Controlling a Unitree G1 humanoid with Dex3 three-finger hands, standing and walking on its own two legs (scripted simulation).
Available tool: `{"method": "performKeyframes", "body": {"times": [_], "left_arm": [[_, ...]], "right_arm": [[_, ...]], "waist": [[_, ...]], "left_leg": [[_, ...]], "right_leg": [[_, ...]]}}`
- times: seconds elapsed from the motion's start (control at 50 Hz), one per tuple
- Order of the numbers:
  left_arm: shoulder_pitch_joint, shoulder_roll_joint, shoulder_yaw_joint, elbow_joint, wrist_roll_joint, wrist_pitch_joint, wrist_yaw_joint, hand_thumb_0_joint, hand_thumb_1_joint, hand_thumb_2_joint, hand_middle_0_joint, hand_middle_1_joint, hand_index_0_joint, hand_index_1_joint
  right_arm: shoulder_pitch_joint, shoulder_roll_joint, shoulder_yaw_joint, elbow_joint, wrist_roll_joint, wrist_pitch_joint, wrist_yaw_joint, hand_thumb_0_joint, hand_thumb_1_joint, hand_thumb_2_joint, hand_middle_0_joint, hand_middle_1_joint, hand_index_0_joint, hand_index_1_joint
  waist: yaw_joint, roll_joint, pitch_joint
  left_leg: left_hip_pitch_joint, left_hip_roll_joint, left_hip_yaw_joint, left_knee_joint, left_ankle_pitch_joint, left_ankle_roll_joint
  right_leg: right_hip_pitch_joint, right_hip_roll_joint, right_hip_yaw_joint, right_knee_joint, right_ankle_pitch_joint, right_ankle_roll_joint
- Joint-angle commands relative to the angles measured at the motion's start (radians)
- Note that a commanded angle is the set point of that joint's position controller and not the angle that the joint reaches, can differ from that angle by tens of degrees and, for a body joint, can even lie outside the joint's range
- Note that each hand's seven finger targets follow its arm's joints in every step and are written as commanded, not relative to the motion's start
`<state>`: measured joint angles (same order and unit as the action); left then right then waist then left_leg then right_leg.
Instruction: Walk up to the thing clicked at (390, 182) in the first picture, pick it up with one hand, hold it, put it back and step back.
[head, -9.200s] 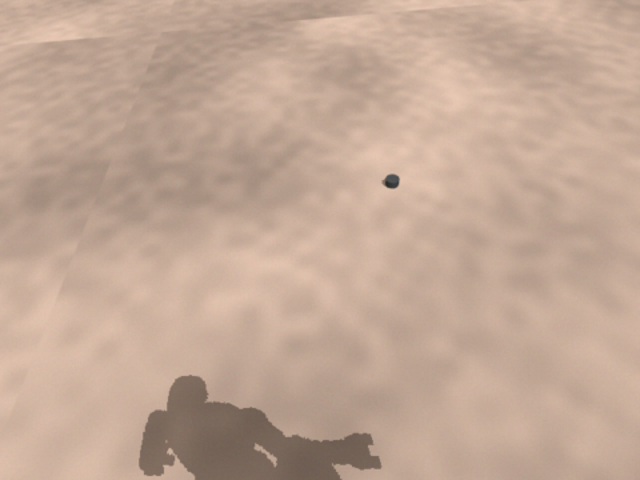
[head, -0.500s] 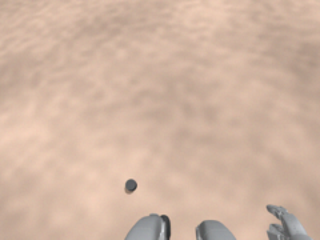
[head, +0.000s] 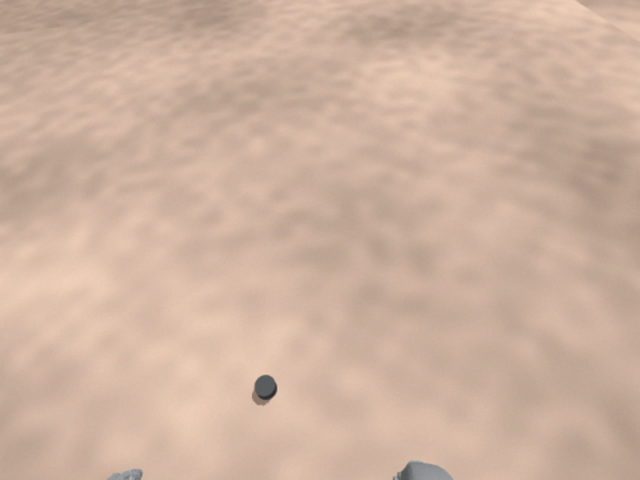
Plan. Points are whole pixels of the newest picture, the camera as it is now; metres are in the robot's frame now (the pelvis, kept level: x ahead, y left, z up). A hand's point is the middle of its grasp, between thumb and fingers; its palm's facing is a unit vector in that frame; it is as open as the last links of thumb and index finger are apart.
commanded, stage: walk up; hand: left
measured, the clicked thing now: (265, 387) +0.47 +0.26 -0.74
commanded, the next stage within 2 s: stand in 1.04 s
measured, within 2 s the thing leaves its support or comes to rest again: neither
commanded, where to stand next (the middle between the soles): +0.12 -0.02 m, yaw -2 degrees
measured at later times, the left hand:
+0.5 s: hand out of the picture +0.13 +0.27 -0.14, palm faces -0.05 -0.87 -0.48, open 7.4 cm
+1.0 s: hand out of the picture +0.09 +0.26 -0.16, palm faces -0.17 -0.93 -0.33, open 7.4 cm
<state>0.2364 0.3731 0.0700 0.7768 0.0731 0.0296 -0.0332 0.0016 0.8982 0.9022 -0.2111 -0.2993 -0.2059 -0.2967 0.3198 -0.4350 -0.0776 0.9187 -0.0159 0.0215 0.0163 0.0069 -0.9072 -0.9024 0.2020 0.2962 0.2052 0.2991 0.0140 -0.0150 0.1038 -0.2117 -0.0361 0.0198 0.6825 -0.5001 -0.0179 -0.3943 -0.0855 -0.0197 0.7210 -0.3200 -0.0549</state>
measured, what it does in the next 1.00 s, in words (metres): steps on the spot: left foot, then right foot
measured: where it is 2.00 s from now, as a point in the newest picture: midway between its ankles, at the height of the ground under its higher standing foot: outside the picture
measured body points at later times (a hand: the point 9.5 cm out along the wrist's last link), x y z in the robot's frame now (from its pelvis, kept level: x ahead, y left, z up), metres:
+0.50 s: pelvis +0.02 +0.00 -0.02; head +0.07 -0.04 +0.43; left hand +0.13 +0.32 -0.11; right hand +0.09 -0.32 -0.16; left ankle -0.01 +0.14 -0.66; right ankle +0.16 -0.15 -0.72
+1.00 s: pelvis +0.01 -0.01 +0.00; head +0.03 +0.02 +0.45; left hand +0.10 +0.31 -0.13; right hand -0.01 -0.37 -0.08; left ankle +0.02 +0.15 -0.72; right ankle +0.03 -0.16 -0.71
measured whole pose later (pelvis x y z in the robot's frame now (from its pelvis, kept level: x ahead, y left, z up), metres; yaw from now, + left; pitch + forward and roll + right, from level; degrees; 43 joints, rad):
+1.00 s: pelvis +0.01 -0.01 +0.00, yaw -6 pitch -3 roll -1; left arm 0.27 0.45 0.08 0.94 0.03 0.01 -0.07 0.00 0.90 0.90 -0.21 -0.30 -0.20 -0.30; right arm 0.36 -0.47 -0.08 0.87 -0.05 -0.06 0.01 0.00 -0.90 -0.90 0.21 0.30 0.21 0.30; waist -0.03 -0.06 0.09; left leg -0.26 0.12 0.03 0.71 -0.40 0.01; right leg -0.37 -0.02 0.02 0.79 -0.47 -0.01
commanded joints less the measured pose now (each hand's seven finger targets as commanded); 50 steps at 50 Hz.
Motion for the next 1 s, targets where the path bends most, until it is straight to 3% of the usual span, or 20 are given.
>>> {"method": "performKeyframes", "body": {"times": [0.0,0.02,0.08,0.12,0.2,0.26,0.3,0.32,0.34,0.36,0.44,0.58,0.6,0.62,0.64,0.7,0.78,0.9,0.94,0.98], "left_arm": [[0.013,0.127,0.038,-0.102,-0.039,-0.007,0.011,0.0,0.9,0.9,-0.2,-0.3,-0.2,-0.3],[-0.123,0.245,0.056,-0.116,-0.034,-0.027,0.017,0.0,0.9,0.9,-0.2,-0.3,-0.2,-0.3],[-0.001,0.276,0.067,-0.022,-0.056,-0.048,-0.012,0.0,0.9,0.9,-0.2,-0.3,-0.2,-0.3],[0.021,0.272,0.071,0.006,-0.053,-0.052,-0.023,0.0,0.9,0.9,-0.2,-0.3,-0.2,-0.3],[0.011,0.215,0.044,0.051,-0.079,-0.068,-0.001,0.0,0.9,0.9,-0.2,-0.3,-0.2,-0.3],[0.074,0.208,0.041,0.103,-0.102,-0.08,0.069,0.0,0.9,0.9,-0.2,-0.3,-0.2,-0.3],[0.173,0.249,0.056,0.152,-0.093,-0.088,0.097,0.0,0.9,0.9,-0.2,-0.3,-0.2,-0.3],[0.219,0.311,0.074,0.15,-0.078,-0.098,0.103,0.0,0.9,0.9,-0.2,-0.3,-0.2,-0.3],[0.214,0.355,0.077,0.115,-0.061,-0.111,0.104,0.0,0.9,0.9,-0.2,-0.3,-0.2,-0.3],[0.119,0.365,0.067,0.075,-0.069,-0.101,0.108,0.0,0.9,0.9,-0.2,-0.3,-0.2,-0.3],[-0.034,0.324,0.062,0.042,-0.058,-0.073,0.12,0.0,0.9,0.9,-0.2,-0.3,-0.2,-0.3],[-0.195,0.256,0.042,0.001,-0.047,-0.005,0.083,0.0,0.9,0.9,-0.2,-0.3,-0.2,-0.3],[-0.185,0.199,0.025,-0.001,-0.06,0.009,0.081,0.0,0.9,0.9,-0.2,-0.3,-0.2,-0.3],[-0.168,0.174,0.025,-0.017,-0.065,0.012,0.081,0.0,0.9,0.9,-0.2,-0.3,-0.2,-0.3],[-0.236,0.261,0.057,-0.007,-0.049,0.014,0.088,0.0,0.9,0.9,-0.2,-0.3,-0.2,-0.3],[-0.111,0.253,0.069,0.03,-0.046,0.035,0.069,0.0,0.9,0.9,-0.2,-0.3,-0.2,-0.3],[-0.091,0.279,0.073,0.011,-0.03,-0.003,-0.003,0.0,0.9,0.9,-0.2,-0.3,-0.2,-0.3],[-0.106,0.277,0.058,0.023,-0.049,-0.069,-0.025,0.0,0.9,0.9,-0.2,-0.3,-0.2,-0.3],[-0.006,0.261,0.06,0.054,-0.053,-0.082,-0.026,0.0,0.9,0.9,-0.2,-0.3,-0.2,-0.3],[0.249,0.258,0.076,0.142,-0.055,-0.095,-0.005,0.0,0.9,0.9,-0.2,-0.3,-0.2,-0.3]], "right_arm": [[0.104,-0.263,-0.078,-0.078,-0.064,-0.084,-0.029,0.0,-0.9,-0.9,0.2,0.3,0.2,0.3],[0.106,-0.347,-0.094,-0.099,-0.024,-0.09,-0.022,0.0,-0.9,-0.9,0.2,0.3,0.2,0.3],[-0.013,-0.252,-0.055,-0.097,-0.016,-0.125,-0.028,0.0,-0.9,-0.9,0.2,0.3,0.2,0.3],[0.025,-0.236,-0.053,-0.097,-0.004,-0.136,-0.019,0.0,-0.9,-0.9,0.2,0.3,0.2,0.3],[-0.055,-0.187,-0.033,-0.129,-0.033,-0.083,-0.005,0.0,-0.9,-0.9,0.2,0.3,0.2,0.3],[-0.043,-0.168,-0.034,-0.163,-0.036,-0.013,0.003,0.0,-0.9,-0.9,0.2,0.3,0.2,0.3],[-0.012,-0.14,-0.031,-0.169,-0.007,0.011,0.008,0.0,-0.9,-0.9,0.2,0.3,0.2,0.3],[0.064,-0.109,-0.019,-0.165,0.008,0.015,0.004,0.0,-0.9,-0.9,0.2,0.3,0.2,0.3],[0.13,-0.058,-0.005,-0.157,0.02,0.018,-0.007,0.0,-0.9,-0.9,0.2,0.3,0.2,0.3],[0.129,-0.132,-0.034,-0.152,0.013,0.041,-0.023,0.0,-0.9,-0.9,0.2,0.3,0.2,0.3],[0.104,-0.196,-0.07,-0.118,0.006,0.064,-0.017,0.0,-0.9,-0.9,0.2,0.3,0.2,0.3],[0.119,-0.174,-0.053,-0.016,0.007,0.02,-0.018,0.0,-0.9,-0.9,0.2,0.3,0.2,0.3],[0.107,-0.21,-0.058,-0.017,-0.014,0.007,-0.024,0.0,-0.9,-0.9,0.2,0.3,0.2,0.3],[-0.019,-0.346,-0.078,-0.074,-0.017,0.0,-0.029,0.0,-0.9,-0.9,0.2,0.3,0.2,0.3],[-0.109,-0.409,-0.092,-0.099,-0.01,-0.011,-0.034,0.0,-0.9,-0.9,0.2,0.3,0.2,0.3],[-0.14,-0.306,-0.067,-0.076,-0.021,-0.055,-0.083,0.0,-0.9,-0.9,0.2,0.3,0.2,0.3],[0.037,-0.282,-0.09,-0.038,-0.014,-0.11,-0.077,0.0,-0.9,-0.9,0.2,0.3,0.2,0.3],[0.029,-0.299,-0.074,-0.097,-0.032,-0.108,-0.017,0.0,-0.9,-0.9,0.2,0.3,0.2,0.3],[-0.017,-0.29,-0.069,-0.124,-0.029,-0.095,-0.002,0.0,-0.9,-0.9,0.2,0.3,0.2,0.3],[-0.085,-0.241,-0.054,-0.151,-0.034,-0.071,0.007,0.0,-0.9,-0.9,0.2,0.3,0.2,0.3]], "waist": [[-0.052,0.265,0.004],[-0.126,0.141,0.13],[-0.026,0.078,0.132],[-0.046,0.167,0.082],[-0.031,0.275,0.116],[-0.025,0.269,0.027],[0.021,0.073,-0.077],[0.04,-0.067,-0.133],[0.011,-0.209,-0.183],[-0.007,-0.121,-0.204],[-0.037,-0.13,-0.146],[-0.061,-0.21,-0.131],[-0.071,-0.01,-0.091],[-0.044,0.266,-0.055],[-0.071,0.205,-0.023],[0.018,0.017,-0.075],[-0.057,0.142,-0.188],[-0.09,0.297,0.032],[-0.043,0.331,-0.005],[0.09,0.197,-0.076]], "left_leg": [[0.358,0.349,-0.629,-0.489,-0.379,0.157],[0.137,0.536,-0.831,-0.607,-0.593,0.297],[0.129,0.321,-0.409,-0.51,-0.167,0.203],[0.067,0.279,-0.261,-0.507,-0.063,0.202],[-0.172,0.18,-0.038,-0.45,0.126,0.177],[-0.083,0.139,0.017,-0.163,0.622,0.181],[-0.113,0.085,0.044,0.13,0.505,0.13],[-0.229,0.055,0.024,0.302,0.283,0.097],[-0.293,-0.024,-0.068,0.491,-0.139,0.065],[-0.208,0.03,-0.17,0.59,-0.142,0.06],[-0.208,0.044,-0.195,0.652,-0.01,0.026],[-0.028,0.014,0.028,-0.008,0.155,0.018],[-0.069,0.092,-0.152,-0.154,0.111,0.046],[-0.21,0.385,-0.628,-0.337,0.132,0.184],[-0.372,0.492,-0.776,-0.405,0.127,0.319],[-0.095,0.365,-0.459,-0.173,0.423,0.227],[0.311,0.311,-0.472,-0.262,-0.199,0.205],[0.019,0.315,-0.3,-0.35,-0.117,0.252],[-0.064,0.267,-0.208,-0.295,-0.025,0.225],[-0.239,0.177,-0.082,-0.007,0.042,0.173]], "right_leg": [[-0.572,0.147,0.071,0.377,-0.308,0.027],[-0.6,0.034,0.209,0.32,-0.216,0.034],[-0.421,0.03,0.232,0.29,0.026,0.042],[-0.291,0.034,0.162,0.247,0.081,0.055],[-0.016,0.046,0.029,0.062,0.102,0.068],[0.108,0.096,-0.094,-0.088,0.18,0.07],[0.309,0.118,-0.097,-0.246,0.356,0.083],[0.438,-0.005,0.071,-0.266,0.516,0.041],[0.413,-0.288,0.44,-0.313,0.689,-0.051],[0.234,-0.384,0.56,-0.349,0.47,-0.203],[-0.005,-0.24,0.323,-0.326,-0.079,-0.155],[-0.15,-0.116,0.154,-0.072,0.014,-0.087],[-0.236,-0.012,0.126,0.12,-0.105,-0.043],[-0.296,0.153,0.078,0.344,-0.279,0.016],[-0.208,0.131,0.215,0.487,-0.303,0.024],[-0.339,0.157,0.304,0.697,-0.133,0.022],[-0.458,0.098,0.236,0.503,-0.077,0.046],[-0.208,0.057,0.046,0.113,-0.195,0.058],[-0.008,0.071,-0.005,-0.03,-0.2,0.036],[0.349,0.119,-0.08,-0.205,-0.005,0.045]]}}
